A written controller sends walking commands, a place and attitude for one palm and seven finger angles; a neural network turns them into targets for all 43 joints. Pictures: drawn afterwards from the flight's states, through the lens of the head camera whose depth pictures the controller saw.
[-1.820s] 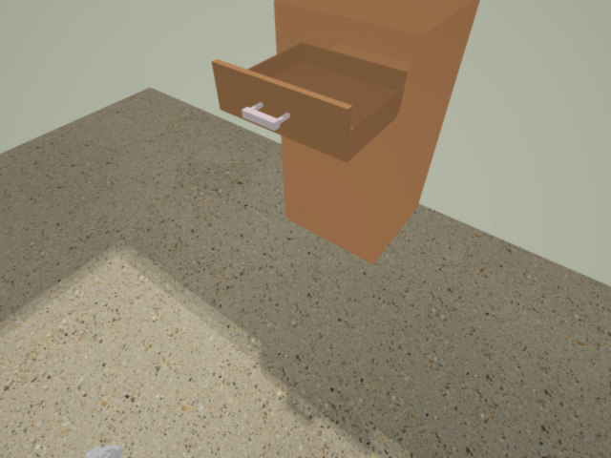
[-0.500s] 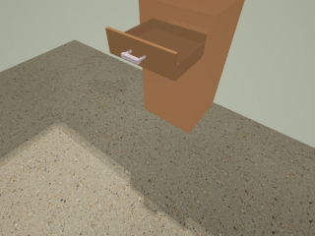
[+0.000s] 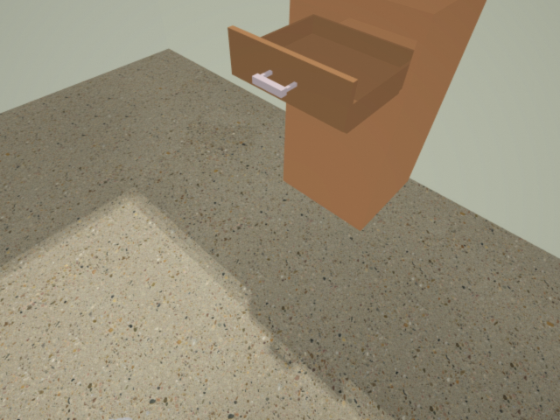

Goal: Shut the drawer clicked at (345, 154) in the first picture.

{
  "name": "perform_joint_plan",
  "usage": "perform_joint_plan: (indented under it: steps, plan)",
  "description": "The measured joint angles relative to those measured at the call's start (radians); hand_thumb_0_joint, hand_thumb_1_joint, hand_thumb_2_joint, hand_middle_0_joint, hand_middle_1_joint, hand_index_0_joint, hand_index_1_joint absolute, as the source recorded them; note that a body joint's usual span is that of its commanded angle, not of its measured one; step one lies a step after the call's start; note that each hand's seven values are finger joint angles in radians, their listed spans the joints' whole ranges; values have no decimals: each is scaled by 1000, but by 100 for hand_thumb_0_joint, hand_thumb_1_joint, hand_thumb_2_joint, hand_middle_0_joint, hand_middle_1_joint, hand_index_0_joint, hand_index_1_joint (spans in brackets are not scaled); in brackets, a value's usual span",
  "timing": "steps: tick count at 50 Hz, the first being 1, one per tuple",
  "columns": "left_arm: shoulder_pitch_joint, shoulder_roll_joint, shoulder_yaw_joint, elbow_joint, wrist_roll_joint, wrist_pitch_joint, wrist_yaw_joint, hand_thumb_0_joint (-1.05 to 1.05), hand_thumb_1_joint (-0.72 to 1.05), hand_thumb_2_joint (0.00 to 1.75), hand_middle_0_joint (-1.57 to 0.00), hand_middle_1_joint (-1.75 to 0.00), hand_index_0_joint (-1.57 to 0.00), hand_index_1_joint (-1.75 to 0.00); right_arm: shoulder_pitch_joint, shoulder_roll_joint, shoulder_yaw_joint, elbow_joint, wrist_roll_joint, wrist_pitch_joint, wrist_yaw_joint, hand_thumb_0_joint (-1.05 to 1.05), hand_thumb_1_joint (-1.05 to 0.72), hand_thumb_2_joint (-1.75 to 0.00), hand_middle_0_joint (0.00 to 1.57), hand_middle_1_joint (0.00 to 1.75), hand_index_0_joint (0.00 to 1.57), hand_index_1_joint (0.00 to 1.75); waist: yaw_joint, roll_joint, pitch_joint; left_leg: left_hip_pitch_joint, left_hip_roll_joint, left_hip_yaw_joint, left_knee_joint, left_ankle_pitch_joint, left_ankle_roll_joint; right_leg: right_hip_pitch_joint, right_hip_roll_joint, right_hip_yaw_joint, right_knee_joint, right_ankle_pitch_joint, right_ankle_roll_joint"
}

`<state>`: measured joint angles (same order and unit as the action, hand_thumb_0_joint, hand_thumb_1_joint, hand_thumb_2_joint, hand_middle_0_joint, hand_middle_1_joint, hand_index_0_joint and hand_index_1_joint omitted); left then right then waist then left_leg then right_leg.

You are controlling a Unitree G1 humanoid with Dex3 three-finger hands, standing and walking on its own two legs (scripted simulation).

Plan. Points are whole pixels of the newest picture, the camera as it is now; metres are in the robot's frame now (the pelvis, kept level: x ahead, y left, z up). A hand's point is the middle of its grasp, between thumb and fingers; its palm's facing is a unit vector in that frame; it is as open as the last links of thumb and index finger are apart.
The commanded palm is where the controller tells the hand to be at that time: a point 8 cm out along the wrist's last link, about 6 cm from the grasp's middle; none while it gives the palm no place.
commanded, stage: walk to a spot facing it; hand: left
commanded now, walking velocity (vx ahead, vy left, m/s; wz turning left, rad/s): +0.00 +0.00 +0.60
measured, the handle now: (274, 82) +0.90 +0.06 +0.00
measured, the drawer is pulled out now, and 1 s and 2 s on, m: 0.30 0.30 0.30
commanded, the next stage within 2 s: turn to face it in 1.46 s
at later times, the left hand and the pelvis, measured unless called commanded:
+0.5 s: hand out of the picture +0.01 +0.25 -0.15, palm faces +0.27 -0.93 -0.25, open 7.4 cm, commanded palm none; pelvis -0.01 +0.03 +0.01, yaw +16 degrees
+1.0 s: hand out of the picture -0.09 +0.14 -0.16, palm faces +0.65 -0.73 -0.21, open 7.4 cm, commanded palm none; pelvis +0.10 +0.08 -0.01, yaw +36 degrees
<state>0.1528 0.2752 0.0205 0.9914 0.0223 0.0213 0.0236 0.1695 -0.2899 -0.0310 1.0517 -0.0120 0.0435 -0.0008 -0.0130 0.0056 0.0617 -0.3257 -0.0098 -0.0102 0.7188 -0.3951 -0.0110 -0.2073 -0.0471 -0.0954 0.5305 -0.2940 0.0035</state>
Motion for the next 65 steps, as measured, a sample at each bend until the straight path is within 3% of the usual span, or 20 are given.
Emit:
perform_joint_plan:
  steps: [3,6,8,10,14,24,27,29,32,35,39,43,47,50,52,54,56,58,60,65]
  plan:
    - [14,-9,4,-20,6,3,1,0,91,89,-21,-30,-21,-30,20,30,-9,-18,5,4,10,0,-90,-90,20,30,20,30,-2,-28,18,-18,14,49,43,-44,-7,-1,-40,-33,37,-22,19]
    - [31,-10,12,-32,-2,17,-3,0,91,89,-21,-30,-21,-30,49,50,-12,-47,1,-13,18,0,-90,-90,20,30,20,30,-13,-54,17,-1,9,66,-74,132,19,-61,-83,-41,184,-120,48]
    - [31,-11,20,-32,-4,38,-2,0,91,89,-21,-30,-20,-30,55,69,-12,-53,-2,-19,16,0,-90,-90,20,30,20,30,-7,-67,22,-17,-12,66,-55,119,58,-146,-66,26,374,-210,45]
    - [37,-15,29,-27,-2,47,-5,1,91,89,-20,-30,-20,-30,64,84,-10,-58,-5,-17,12,0,-90,-90,20,30,21,30,-5,-67,14,-11,-22,60,-93,122,75,-214,-47,57,507,-182,42]
    - [41,-22,38,-28,-1,40,-11,1,91,89,-20,-30,-20,-30,77,103,-7,-62,-5,-18,2,0,-90,-90,20,30,21,30,-5,-50,1,6,-40,25,-203,195,80,-279,-33,75,584,-75,53]
    - [65,-36,42,-43,1,19,-22,1,91,89,-20,-30,-20,-30,101,85,-30,-74,-14,-25,3,0,-90,-90,21,30,21,30,-27,2,-57,2,-77,-93,-288,255,83,-176,12,83,300,-143,47]
    - [71,-45,38,-58,-1,4,-26,1,91,89,-20,-30,-20,-30,113,66,-39,-74,-17,-21,4,0,-90,-90,21,30,21,30,-31,19,-69,2,-90,-136,-280,253,70,-109,38,74,162,-143,33]
    - [90,-45,35,-80,1,-17,-29,1,91,89,-20,-30,-20,-30,124,56,-47,-74,-14,-12,5,0,-90,-90,21,30,21,30,-19,15,-81,-23,-111,-149,-215,186,59,-28,41,67,3,-128,13]
    - [122,-58,24,-83,2,-38,-14,0,91,89,-20,-30,-20,-30,122,37,-60,-65,-18,2,9,0,-90,-90,20,30,20,30,5,25,-85,-138,-97,-94,77,24,32,12,32,28,-40,-19,-17]
    - [187,-68,20,-60,-3,-55,-11,0,91,89,-20,-30,-20,-30,113,23,-66,-70,-28,3,31,0,-90,-90,20,30,20,30,17,21,-99,-238,-52,-32,305,95,19,85,13,-4,-114,-13,-20]
    - [257,-83,12,-14,-3,-75,-7,0,91,89,-20,-30,-20,-30,78,15,-68,-95,-23,-7,49,0,-90,-90,20,30,20,30,10,13,-80,-321,14,-5,429,218,10,178,-5,-56,-196,-10,-12]
    - [309,-111,2,17,4,-88,0,0,91,89,-20,-30,-20,-30,28,15,-63,-103,-20,3,52,0,-91,-90,20,30,20,30,22,14,-42,-362,54,19,423,251,12,244,-18,-119,-219,-42,4]
    - [353,-130,-4,42,11,-89,3,0,91,89,-20,-30,-20,-30,-40,29,-48,-111,-19,11,61,0,-91,-90,20,30,20,30,52,7,-4,-340,68,73,277,242,26,298,-33,-174,-228,-86,30]
    - [378,-132,-6,61,13,-85,2,0,91,89,-20,-30,-20,-30,-100,46,-32,-128,-19,0,65,0,-91,-90,20,30,20,30,79,-8,27,-280,53,121,114,195,53,331,-53,-208,-217,-128,60]
    - [392,-129,-5,76,13,-81,-3,0,91,89,-20,-30,-20,-30,-130,56,-23,-147,-20,-23,61,0,-91,-90,20,30,20,30,86,-22,44,-213,17,153,16,140,83,331,-87,-226,-144,-179,79]
    - [408,-129,-5,92,4,-72,-15,1,91,89,-20,-30,-20,-30,-136,55,-15,-170,-24,-54,53,0,-91,-90,20,30,20,30,72,-11,43,-135,-11,162,-73,193,124,253,-132,-218,111,-200,73]
    - [368,-114,1,95,-7,-47,-25,1,91,89,-21,-30,-20,-30,-134,62,-14,-178,-14,-78,37,0,-91,-90,20,30,20,30,68,-18,61,-132,-38,153,-9,149,144,83,-136,-78,505,-188,54]
    - [308,-97,14,84,-11,-35,-21,1,91,89,-21,-30,-20,-30,-116,74,-9,-160,-5,-86,25,0,-91,-90,20,30,20,30,79,-32,68,-73,-59,150,-37,109,146,-75,-123,15,746,-132,42]
    - [248,-84,26,62,-3,-38,-19,1,91,89,-20,-30,-20,-30,-85,88,-3,-137,-4,-93,13,0,-90,-90,20,30,20,30,79,-39,57,-3,-73,140,-110,117,131,-200,-123,44,805,-70,41]
    - [125,-78,33,0,10,-47,-18,1,91,89,-20,-30,-20,-29,10,112,-13,-79,6,-115,-10,-1,-92,-90,20,30,21,30,59,-42,11,159,-96,110,-287,142,147,-381,-123,58,674,44,53]
